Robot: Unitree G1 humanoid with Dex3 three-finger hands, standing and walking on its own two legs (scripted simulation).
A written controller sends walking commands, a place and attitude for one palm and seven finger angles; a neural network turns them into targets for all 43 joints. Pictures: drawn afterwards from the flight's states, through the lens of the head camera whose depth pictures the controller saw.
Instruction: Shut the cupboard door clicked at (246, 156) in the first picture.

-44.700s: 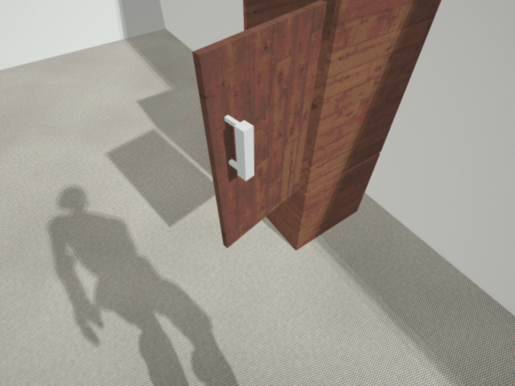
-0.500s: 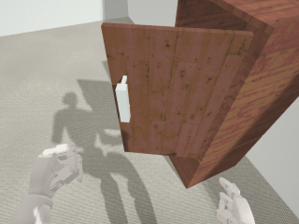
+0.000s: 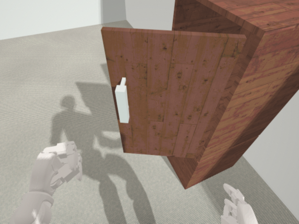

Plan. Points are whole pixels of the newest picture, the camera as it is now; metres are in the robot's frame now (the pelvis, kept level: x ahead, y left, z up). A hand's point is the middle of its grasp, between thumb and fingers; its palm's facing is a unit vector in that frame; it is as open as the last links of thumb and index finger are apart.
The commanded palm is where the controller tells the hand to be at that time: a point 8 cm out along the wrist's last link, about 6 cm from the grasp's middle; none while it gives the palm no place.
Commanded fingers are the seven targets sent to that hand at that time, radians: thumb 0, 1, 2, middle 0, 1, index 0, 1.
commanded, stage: bring the fist close to the handle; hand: left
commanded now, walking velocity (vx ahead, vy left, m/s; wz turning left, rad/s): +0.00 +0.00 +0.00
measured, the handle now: (124, 100) +0.45 +0.11 +0.08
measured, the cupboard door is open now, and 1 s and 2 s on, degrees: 61 61 55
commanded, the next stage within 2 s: push the door shut along its arc in 1.46 s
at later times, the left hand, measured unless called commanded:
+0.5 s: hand (99, 144) +0.29 +0.15 +0.08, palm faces -0.01 -1.00 -0.02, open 3.1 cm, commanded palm +0.27 +0.20 +0.08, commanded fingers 0.00 0.90 0.90 -1.30 -1.50 -1.30 -1.50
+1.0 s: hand (127, 128) +0.34 +0.09 +0.08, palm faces -0.02 -1.00 -0.02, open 3.1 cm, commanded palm +0.33 +0.14 +0.08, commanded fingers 0.00 0.90 0.90 -1.30 -1.50 -1.30 -1.50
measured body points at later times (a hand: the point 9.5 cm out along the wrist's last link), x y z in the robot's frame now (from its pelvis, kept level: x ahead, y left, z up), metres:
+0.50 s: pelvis +0.00 -0.02 +0.00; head +0.03 -0.02 +0.45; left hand +0.28 +0.20 +0.08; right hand +0.17 -0.25 -0.08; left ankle -0.01 +0.04 -0.70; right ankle +0.02 -0.10 -0.70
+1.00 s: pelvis +0.01 -0.03 +0.00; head +0.04 -0.04 +0.45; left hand +0.34 +0.14 +0.09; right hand +0.16 -0.27 -0.09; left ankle -0.01 +0.04 -0.70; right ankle +0.02 -0.10 -0.70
